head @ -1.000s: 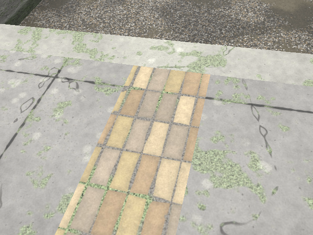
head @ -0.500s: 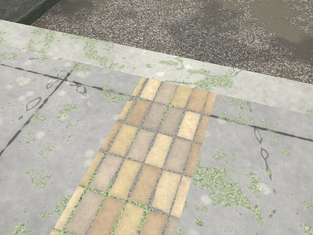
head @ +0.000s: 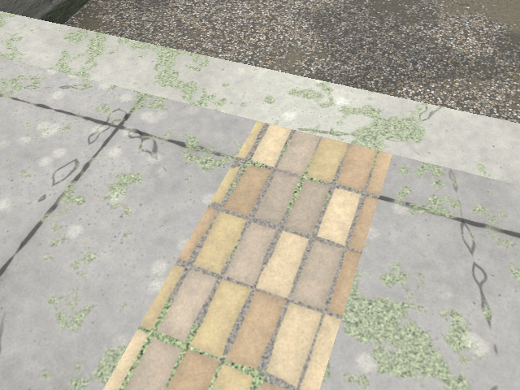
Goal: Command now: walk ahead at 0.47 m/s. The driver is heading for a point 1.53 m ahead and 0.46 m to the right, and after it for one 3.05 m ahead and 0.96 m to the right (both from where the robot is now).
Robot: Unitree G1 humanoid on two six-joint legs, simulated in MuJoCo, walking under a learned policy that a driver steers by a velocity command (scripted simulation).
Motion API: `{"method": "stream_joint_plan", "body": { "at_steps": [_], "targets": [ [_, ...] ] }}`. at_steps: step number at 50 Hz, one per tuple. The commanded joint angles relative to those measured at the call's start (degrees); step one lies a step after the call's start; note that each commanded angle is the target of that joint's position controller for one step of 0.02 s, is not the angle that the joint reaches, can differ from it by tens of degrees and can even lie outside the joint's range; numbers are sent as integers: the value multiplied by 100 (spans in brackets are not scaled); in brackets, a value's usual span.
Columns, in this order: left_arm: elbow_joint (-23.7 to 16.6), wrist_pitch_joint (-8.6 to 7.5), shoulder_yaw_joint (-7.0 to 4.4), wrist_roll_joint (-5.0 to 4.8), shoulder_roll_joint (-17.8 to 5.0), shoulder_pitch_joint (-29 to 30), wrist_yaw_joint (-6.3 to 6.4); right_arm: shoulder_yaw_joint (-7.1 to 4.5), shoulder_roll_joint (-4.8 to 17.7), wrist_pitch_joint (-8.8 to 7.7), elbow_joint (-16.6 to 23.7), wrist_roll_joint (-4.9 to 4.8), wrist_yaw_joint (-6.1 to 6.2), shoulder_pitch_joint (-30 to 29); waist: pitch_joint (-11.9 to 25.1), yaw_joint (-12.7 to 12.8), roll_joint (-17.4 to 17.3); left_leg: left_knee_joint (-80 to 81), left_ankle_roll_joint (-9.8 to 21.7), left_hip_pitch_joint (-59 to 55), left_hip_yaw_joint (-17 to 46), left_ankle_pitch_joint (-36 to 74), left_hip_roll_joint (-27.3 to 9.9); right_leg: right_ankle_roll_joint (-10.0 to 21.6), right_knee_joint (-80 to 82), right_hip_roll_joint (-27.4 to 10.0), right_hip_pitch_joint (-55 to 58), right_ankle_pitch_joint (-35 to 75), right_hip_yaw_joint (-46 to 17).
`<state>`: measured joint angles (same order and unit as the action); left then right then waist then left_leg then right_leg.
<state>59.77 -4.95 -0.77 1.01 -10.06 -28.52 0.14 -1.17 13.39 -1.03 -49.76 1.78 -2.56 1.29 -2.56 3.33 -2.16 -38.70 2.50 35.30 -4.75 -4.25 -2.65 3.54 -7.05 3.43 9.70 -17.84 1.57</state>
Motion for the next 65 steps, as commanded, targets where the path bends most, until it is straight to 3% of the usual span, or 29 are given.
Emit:
{"method": "stream_joint_plan", "body": {
  "at_steps": [1,3,4,5,6,7,8,9,12,17,26,29,31,32,33,34,35,37,39,43,53,55,57,58,59,60,61,62,65],
  "targets": [
    [-57,-54,-171,2,-976,-98,63,-68,396,-132,515,-26,63,-540,-481,-221,802,527,294,-446,-207,-152,293,612,-366,-1576,-427,4539,-380],
    [-47,-24,-206,27,-1108,94,83,-188,615,-192,170,-45,165,595,181,-723,850,719,530,-1697,-223,-498,628,454,-1711,-1551,-280,6117,-246],
    [-63,7,-210,5,-1130,188,77,-272,747,-245,-155,-22,228,1589,708,-1143,719,1087,665,-2941,-171,-285,620,353,-2890,-1383,-699,5788,-92],
    [-194,12,-146,-26,-924,92,53,-398,1159,-280,-342,123,301,2520,1382,-1376,227,1191,899,-4390,1080,-1283,-530,298,-4558,-1116,-1856,3801,58],
    [-266,25,-42,-187,-246,-603,-30,-501,1587,-261,-369,194,286,2645,1993,-891,-1165,1902,1708,-5637,4201,-1968,-2162,72,-6700,52,-3915,-929,92],
    [-250,33,-209,-54,-902,-95,3,-466,1288,-228,-338,-48,216,2196,1590,-902,-243,2400,1570,-5071,4527,-2245,-1902,224,-7096,-128,-4368,-879,-679],
    [-415,9,-241,-74,-912,351,-11,-383,979,-251,-236,-93,214,1534,697,-625,-123,2510,1374,-4157,3389,-2032,-1770,266,-6931,-439,-4497,-269,-621],
    [-425,-15,-216,-74,-802,544,-24,-300,633,-317,-209,-70,192,1248,313,-504,142,2732,1218,-3425,2714,-1301,-1537,272,-6628,-640,-4267,89,-573],
    [-335,201,-210,66,-529,424,-128,-171,261,-475,-418,-62,245,1330,74,-159,-73,3036,812,-2502,1464,-302,-1079,156,-6085,-848,-3615,306,-556],
    [-644,369,-227,50,-497,1320,-233,-190,430,-596,-624,-83,283,1882,-268,-211,-59,3320,573,-2672,498,398,-911,17,-5553,-956,-4593,1122,-386],
    [-1307,296,-67,44,-337,2972,-297,-116,460,-517,-889,-84,452,2666,-413,-596,-84,2849,300,-3883,-551,2807,-938,136,-3098,-566,-4633,1838,597],
    [-1259,307,-138,72,-493,2592,-257,-156,656,-438,-893,-59,545,2593,-90,-326,-310,1893,235,-4366,-796,5048,-1097,467,-2918,-118,-3968,1048,878],
    [-1016,298,-262,87,-722,1695,-224,-221,833,-345,-804,-19,564,2403,400,85,-462,460,279,-4303,-855,5609,-1203,791,-2745,179,-3010,488,864],
    [-801,259,-373,126,-903,968,-195,-244,886,-312,-718,-26,522,2271,755,438,-361,-745,279,-3835,-891,4804,-1160,999,-2238,241,-2037,537,663],
    [-677,259,-552,195,-1366,282,-114,-232,795,-334,-527,-59,464,2145,1204,764,209,-2584,171,-2616,-955,2657,-903,1378,-1910,-678,-777,60,-603],
    [-843,339,-695,126,-1905,646,-85,-171,267,-398,-73,-137,323,2238,1510,202,1658,-4745,-174,102,-485,-2658,560,2417,-1360,-2313,785,536,-3997],
    [-803,391,-678,-40,-1777,574,-79,-226,678,-483,85,-66,292,1604,1321,396,544,-4850,-86,849,701,-2282,317,2416,-932,-2262,641,482,-4080],
    [-813,354,-541,-47,-1186,1157,-30,-215,645,-602,163,-143,277,1427,180,-114,-132,-3765,-77,653,729,-1449,-200,1842,-618,-1922,-820,1282,-2824],
    [-873,238,-450,-76,-975,1453,19,-196,525,-396,144,55,273,1566,76,-472,-148,-3084,-264,-66,730,-1368,-362,1520,-559,-1357,-1631,2245,-2004],
    [-821,82,-501,-108,-1284,1085,-12,-169,405,-123,423,112,201,1155,91,-479,188,-2136,-541,-119,476,-935,-355,1367,-504,-952,-2015,2995,-1567],
    [-846,182,-525,-7,-1396,107,45,-64,544,-196,1258,-11,134,-765,12,261,641,179,-430,283,481,157,79,948,-1042,-983,-801,3358,-2075],
    [-950,173,-554,12,-1506,335,93,-90,683,-254,1254,-31,146,-472,47,22,720,654,-293,-411,580,-67,175,773,-1283,-1056,-898,3541,-2219],
    [-1081,122,-584,10,-1649,709,50,-207,964,-335,914,-48,234,705,529,-539,628,1046,-82,-2128,481,-392,452,514,-2315,-815,-1320,4410,-2112],
    [-1130,69,-559,-49,-1555,797,-12,-286,1177,-416,740,13,311,1552,1048,-968,302,1292,103,-3419,793,-390,53,379,-3510,-435,-1876,3886,-1837],
    [-1359,29,-415,-196,-992,564,-39,-396,1671,-424,774,176,412,2326,1987,-1099,-531,1483,429,-4885,2544,-1572,-1552,212,-5273,59,-2956,1615,-1271],
    [-1520,60,-399,-196,-968,101,-34,-459,1859,-321,795,135,387,1982,2303,-595,-1727,2276,985,-5204,5009,-1752,-2409,163,-6302,558,-4225,-1412,-850],
    [-1279,159,-425,-9,-1263,127,11,-378,1310,-266,889,77,346,1535,1416,-438,-677,2275,1035,-4415,4614,-2385,-2221,183,-6769,15,-4595,-967,-916],
    [-1262,183,-411,56,-1216,506,-48,-266,828,-270,907,24,315,1260,704,-460,-7,2369,955,-3629,3650,-2211,-1871,146,-6612,-177,-4544,-470,-836],
    [-1331,290,-350,118,-944,743,-181,-181,578,-382,654,35,256,1297,221,-276,-321,2660,705,-2658,1993,-397,-1156,54,-6014,-426,-4112,-101,-744]
  ]
}}
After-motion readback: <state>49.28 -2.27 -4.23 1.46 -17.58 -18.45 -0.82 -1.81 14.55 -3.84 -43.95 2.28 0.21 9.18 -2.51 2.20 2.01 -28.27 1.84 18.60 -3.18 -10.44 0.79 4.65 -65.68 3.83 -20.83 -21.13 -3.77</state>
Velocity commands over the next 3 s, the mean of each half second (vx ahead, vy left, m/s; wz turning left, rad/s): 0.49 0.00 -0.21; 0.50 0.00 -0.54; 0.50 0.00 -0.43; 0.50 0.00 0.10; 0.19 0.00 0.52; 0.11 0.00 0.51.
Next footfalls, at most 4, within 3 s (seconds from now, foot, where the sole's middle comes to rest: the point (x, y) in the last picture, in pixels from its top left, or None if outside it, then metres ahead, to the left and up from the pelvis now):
0.08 left None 0.23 0.09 -0.77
0.66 right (324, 374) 0.51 -0.07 -0.77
1.16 left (311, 251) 0.87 -0.04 -0.77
1.64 right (414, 242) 0.91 -0.35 -0.77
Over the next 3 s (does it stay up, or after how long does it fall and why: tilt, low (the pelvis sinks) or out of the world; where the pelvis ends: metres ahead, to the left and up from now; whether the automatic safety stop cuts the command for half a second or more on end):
stays up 1.06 -0.42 0.01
